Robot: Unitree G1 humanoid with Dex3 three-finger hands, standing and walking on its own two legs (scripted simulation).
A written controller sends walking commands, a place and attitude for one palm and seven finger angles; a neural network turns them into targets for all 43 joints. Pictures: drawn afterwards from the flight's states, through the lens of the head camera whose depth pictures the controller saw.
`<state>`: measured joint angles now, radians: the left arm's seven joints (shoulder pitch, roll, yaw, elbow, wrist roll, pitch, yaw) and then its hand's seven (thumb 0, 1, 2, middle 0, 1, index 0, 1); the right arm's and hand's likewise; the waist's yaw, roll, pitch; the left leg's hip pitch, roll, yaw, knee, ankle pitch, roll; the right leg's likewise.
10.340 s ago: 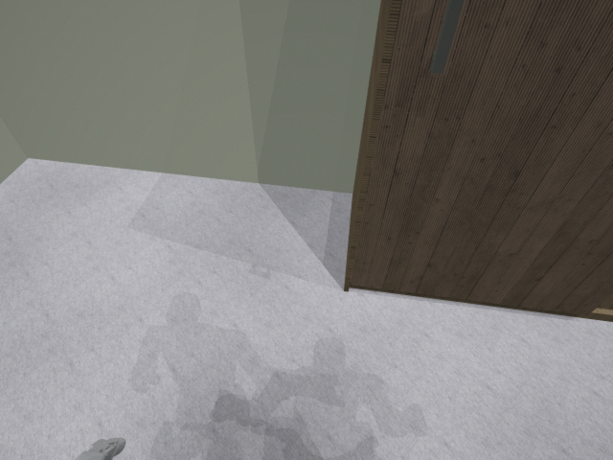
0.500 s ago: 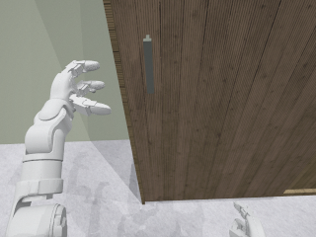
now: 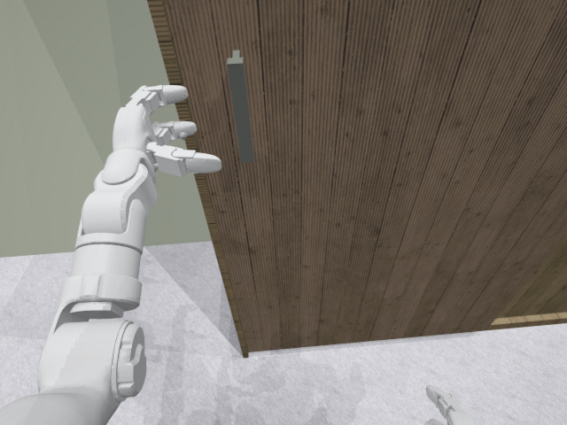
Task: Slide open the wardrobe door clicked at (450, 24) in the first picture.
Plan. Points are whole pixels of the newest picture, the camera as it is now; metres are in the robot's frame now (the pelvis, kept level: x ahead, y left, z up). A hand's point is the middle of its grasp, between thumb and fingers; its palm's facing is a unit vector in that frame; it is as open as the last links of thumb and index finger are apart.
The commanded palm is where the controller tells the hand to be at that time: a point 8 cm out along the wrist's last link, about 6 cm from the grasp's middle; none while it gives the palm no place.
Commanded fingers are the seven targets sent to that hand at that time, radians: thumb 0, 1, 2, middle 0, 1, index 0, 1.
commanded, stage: move the hooked fingers beside the handle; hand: left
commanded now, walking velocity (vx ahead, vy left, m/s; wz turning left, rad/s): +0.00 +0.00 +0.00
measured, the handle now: (242, 108) +0.51 +0.09 +0.22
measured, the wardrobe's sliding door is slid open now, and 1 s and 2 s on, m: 0.00 0.00 0.00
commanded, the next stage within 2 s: none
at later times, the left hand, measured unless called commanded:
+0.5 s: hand (181, 130) +0.43 +0.16 +0.23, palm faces +0.16 -0.99 -0.01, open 14.0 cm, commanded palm +0.40 +0.20 +0.22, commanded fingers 0.00 -0.50 0.30 -0.30 -1.20 -0.30 -1.20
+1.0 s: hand (191, 138) +0.43 +0.15 +0.22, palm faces +0.16 -0.99 +0.01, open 14.0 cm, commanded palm +0.40 +0.20 +0.23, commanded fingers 0.00 -0.50 0.30 -0.30 -1.20 -0.30 -1.20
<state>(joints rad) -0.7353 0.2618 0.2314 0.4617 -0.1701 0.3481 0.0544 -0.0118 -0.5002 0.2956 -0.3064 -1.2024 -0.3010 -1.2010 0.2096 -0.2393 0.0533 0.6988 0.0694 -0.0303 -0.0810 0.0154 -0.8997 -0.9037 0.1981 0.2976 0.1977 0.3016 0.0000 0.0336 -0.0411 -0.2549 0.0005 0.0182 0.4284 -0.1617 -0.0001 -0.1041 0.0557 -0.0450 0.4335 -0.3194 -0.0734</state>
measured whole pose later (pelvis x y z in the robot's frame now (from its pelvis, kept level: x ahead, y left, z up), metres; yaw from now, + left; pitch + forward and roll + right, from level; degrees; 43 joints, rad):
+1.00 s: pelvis +0.00 +0.01 +0.00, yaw +0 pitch +0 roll +0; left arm -0.82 0.25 0.22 0.63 -0.16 0.29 0.07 -0.01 -0.50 0.30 -0.31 -1.20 -0.30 -1.20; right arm 0.25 -0.24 0.04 0.69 0.07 0.00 -0.08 0.01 -0.90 -0.90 0.20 0.30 0.20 0.30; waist -0.01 0.04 -0.04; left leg -0.28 0.00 0.01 0.44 -0.16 0.01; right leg -0.12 0.06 -0.05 0.44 -0.31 -0.07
